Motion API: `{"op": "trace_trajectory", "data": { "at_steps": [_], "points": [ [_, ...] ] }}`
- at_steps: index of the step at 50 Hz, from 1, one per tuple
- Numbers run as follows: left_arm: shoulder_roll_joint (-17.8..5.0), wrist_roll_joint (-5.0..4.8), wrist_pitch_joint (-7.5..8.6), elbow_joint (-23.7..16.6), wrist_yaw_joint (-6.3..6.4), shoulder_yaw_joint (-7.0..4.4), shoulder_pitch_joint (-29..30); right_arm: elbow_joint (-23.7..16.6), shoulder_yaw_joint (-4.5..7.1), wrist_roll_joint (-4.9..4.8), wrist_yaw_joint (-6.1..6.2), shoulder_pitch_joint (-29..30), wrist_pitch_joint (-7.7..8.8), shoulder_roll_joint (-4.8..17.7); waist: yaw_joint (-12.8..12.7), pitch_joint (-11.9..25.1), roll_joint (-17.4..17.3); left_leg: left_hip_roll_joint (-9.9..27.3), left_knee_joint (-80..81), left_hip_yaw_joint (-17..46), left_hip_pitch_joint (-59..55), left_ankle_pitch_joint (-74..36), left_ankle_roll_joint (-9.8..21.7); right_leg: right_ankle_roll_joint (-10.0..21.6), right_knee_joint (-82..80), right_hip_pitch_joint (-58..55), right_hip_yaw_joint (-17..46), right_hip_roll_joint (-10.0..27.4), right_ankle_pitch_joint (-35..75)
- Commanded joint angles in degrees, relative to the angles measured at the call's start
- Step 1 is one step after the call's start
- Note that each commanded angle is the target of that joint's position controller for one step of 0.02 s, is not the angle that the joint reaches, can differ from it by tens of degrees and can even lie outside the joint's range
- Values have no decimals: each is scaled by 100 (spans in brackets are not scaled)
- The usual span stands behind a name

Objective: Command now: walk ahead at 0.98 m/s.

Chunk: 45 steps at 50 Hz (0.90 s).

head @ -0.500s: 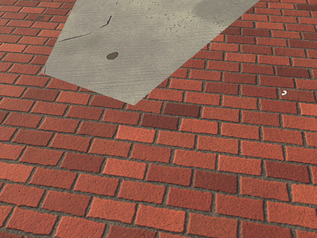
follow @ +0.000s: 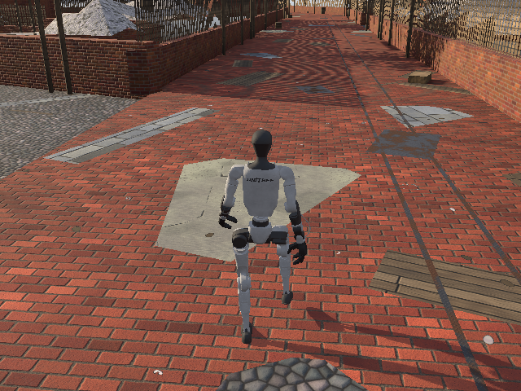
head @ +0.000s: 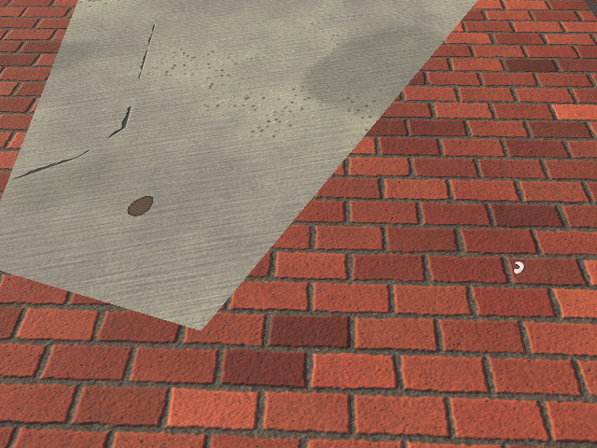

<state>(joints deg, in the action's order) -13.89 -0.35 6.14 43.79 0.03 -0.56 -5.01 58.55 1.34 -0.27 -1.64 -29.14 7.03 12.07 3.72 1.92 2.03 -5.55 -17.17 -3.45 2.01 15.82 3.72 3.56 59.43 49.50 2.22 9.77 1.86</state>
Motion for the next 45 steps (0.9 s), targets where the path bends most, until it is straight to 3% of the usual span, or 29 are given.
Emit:
{"op": "trace_trajectory", "data": {
  "at_steps": [1,5,7,8,9,10,11,12,13,14,15,16,17,19,23,26,29,31,32,33,34,35,36,37,38,39,41,43,45],
  "points": [
    [-162,-26,114,-378,-83,10,524,-512,70,-89,130,373,186,768,-175,-972,-109,1294,1478,708,1530,-915,805,-81,-1492,-1069,-299,-146,1354],
    [-203,-148,198,-726,-303,8,1378,-383,85,-106,206,-146,3,960,75,-1273,-201,1679,1431,553,-148,-1580,711,-12,-2941,-875,-401,-452,1148],
    [-402,-161,221,-826,-376,-81,1248,-398,117,-8,212,-116,-117,1108,-146,-1003,-492,1871,789,485,-979,-3725,610,155,-3104,-1117,-602,-786,435],
    [-592,-188,195,-793,-354,-168,855,-396,145,93,212,-83,-179,1214,-416,-613,-769,1931,183,467,-1338,-5226,549,268,-2934,-1536,-712,-1000,-20],
    [-856,-249,155,-656,-312,-291,48,-395,169,220,206,10,-261,1302,-894,-55,-1086,1928,-822,415,-1515,-6536,511,431,-2746,-2333,-792,-1199,-455],
    [-1145,-274,79,-278,-247,-425,-1358,-502,163,280,216,387,-327,1320,-1629,668,-1210,1756,-2468,98,-847,-6878,344,609,-2634,-3986,-817,-1209,-518],
    [-1607,-127,-13,70,-175,-542,-2579,-781,69,305,213,298,-270,932,-1713,1636,-215,1335,-4744,34,1196,-5073,226,1012,-2377,-6345,828,-184,-1870],
    [-1740,-143,25,181,-255,-609,-2782,-758,-190,89,59,-438,6,-3,-1058,2583,2009,126,-6830,647,3352,298,-118,2026,-3720,-8056,4455,935,-4287],
    [-1088,-48,29,285,-225,-485,-2664,-893,-48,-124,17,105,241,701,-1229,2133,1464,436,-7008,1265,4109,531,192,1674,-4520,-7998,5024,728,-4606],
    [-823,27,34,249,-215,-418,-2375,-1220,-27,-277,12,967,352,886,-1189,1192,982,672,-6932,1203,4390,446,312,1457,-4440,-7227,3996,556,-3682],
    [-730,86,79,208,-266,-389,-1972,-1467,-72,-177,49,1546,429,771,-952,617,-102,831,-6457,1130,4253,239,359,1366,-4552,-6134,3395,316,-2689],
    [-562,116,120,141,-291,-336,-1639,-1532,-40,-48,78,1729,428,714,-663,365,-493,1013,-5939,1142,3903,77,347,1346,-4634,-5290,2907,101,-2065],
    [-469,128,110,110,-283,-296,-1397,-1562,-43,11,60,1555,366,612,-338,191,-400,1119,-5650,1185,3591,23,272,1397,-4753,-4680,2673,-104,-1942],
    [-425,-12,56,96,-239,-289,-1282,-1614,-28,66,57,1491,249,573,-82,-236,-270,1217,-5045,1086,3513,158,40,1468,-5009,-3945,2388,-268,-1941],
    [-746,-88,70,1,6,-391,-1507,-2081,-100,143,90,2736,239,598,-329,-918,-139,1088,-2875,757,2997,-1512,-484,1319,-5240,-2486,1699,-600,-1476],
    [-988,-183,78,-23,46,-499,-1804,-2331,-60,25,85,3266,243,668,-602,-789,67,723,-1720,699,1691,-2746,-687,972,-5157,-2025,1610,-688,-1751],
    [-866,-270,5,20,85,-510,-2034,-2485,104,-138,152,3410,217,1013,-653,-728,215,714,-1118,1002,1782,-2344,-742,772,-4544,-3152,2054,-533,-1994],
    [-830,-194,-124,48,110,-513,-2082,-2414,259,-179,173,2911,254,1244,-353,-432,352,659,-1141,944,1430,-1434,-579,630,-3690,-3777,2152,-465,-992],
    [-793,-89,-170,1,74,-476,-1983,-2270,390,-204,201,2026,264,1430,162,156,387,690,-1250,839,509,-1041,-418,447,-2578,-3805,1964,-704,-87],
    [-449,110,-192,-228,23,-331,-1764,-2066,463,-169,259,598,221,1665,787,1311,71,1507,-1668,1556,-1390,-75,-173,263,-664,-2900,1570,-945,-206],
    [375,-199,-77,-462,-39,-102,-2893,-1889,575,59,183,69,141,2268,89,2402,-2750,3051,-478,5064,-3416,2301,861,-5,1598,-879,957,-1596,-3233],
    [-99,-461,-85,-450,32,-101,-2686,-1933,524,30,122,262,112,1813,202,2054,-2816,3201,207,6191,-3118,3962,858,65,2546,78,860,-1029,-2936],
    [-533,-399,-122,-525,74,-196,-1842,-1996,430,-17,153,632,78,1318,404,1021,-1849,2932,276,5076,-2325,3202,613,77,2778,413,602,-830,-2472],
    [-635,-243,-148,-614,75,-230,-1333,-1918,390,28,158,847,24,1176,362,494,-826,2691,145,3956,-1547,1867,461,70,2622,258,451,-586,-2132],
    [-606,-115,-163,-735,33,-256,-973,-1822,362,103,141,1026,-9,1050,229,84,-443,2427,156,3121,-770,793,415,85,2257,-19,437,-381,-1921],
    [-519,-157,-225,-815,-32,-289,-991,-1727,317,171,145,1228,0,886,-31,-99,-641,2258,229,2550,-240,294,383,93,1991,-328,516,-176,-1800],
    [-303,-286,-394,-935,-96,-273,-943,-1552,278,66,94,1386,18,615,-218,-334,-812,2092,418,1683,147,-251,299,114,1775,-374,439,26,-1871],
    [-206,-215,-476,-1121,-135,-235,-771,-1442,328,-3,84,1419,40,748,-328,-541,-661,2154,586,1118,324,-920,358,87,1656,-113,385,116,-1520],
    [-257,-174,-476,-1238,-175,-222,-615,-1427,362,65,119,1569,43,936,-435,-735,-529,2103,768,487,532,-1337,348,1,1216,-55,350,117,-929]
  ]
}}
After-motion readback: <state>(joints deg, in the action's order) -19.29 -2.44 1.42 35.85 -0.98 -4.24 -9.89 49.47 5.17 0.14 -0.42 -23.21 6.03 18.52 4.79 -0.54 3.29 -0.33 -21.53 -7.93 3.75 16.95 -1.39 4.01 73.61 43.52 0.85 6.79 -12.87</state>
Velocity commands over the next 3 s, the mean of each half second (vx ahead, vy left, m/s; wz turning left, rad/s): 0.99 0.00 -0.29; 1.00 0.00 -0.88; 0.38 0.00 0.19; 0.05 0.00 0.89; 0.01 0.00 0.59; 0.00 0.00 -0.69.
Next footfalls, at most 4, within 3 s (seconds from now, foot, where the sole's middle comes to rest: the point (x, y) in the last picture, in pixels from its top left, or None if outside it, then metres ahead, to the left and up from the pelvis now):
0.20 right None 0.44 -0.13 -0.78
0.66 left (271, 335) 0.85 0.06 -0.78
1.12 right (426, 260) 1.07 -0.40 -0.78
1.62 left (360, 219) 1.25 -0.23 -0.78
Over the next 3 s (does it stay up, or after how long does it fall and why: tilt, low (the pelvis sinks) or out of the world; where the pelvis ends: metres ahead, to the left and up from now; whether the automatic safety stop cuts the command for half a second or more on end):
stays up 1.18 -0.36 0.00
